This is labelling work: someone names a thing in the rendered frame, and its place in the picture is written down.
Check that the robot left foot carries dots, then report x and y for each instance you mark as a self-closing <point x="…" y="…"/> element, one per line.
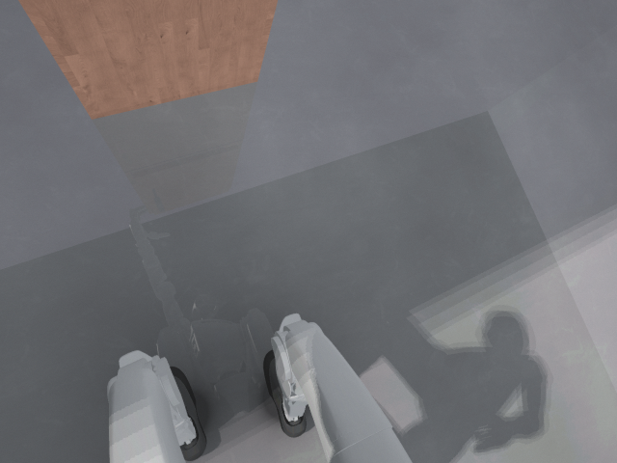
<point x="192" y="449"/>

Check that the cupboard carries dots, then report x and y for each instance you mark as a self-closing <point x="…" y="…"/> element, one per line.
<point x="123" y="55"/>

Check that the robot right shin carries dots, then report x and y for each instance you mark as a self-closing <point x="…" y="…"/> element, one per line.
<point x="294" y="401"/>

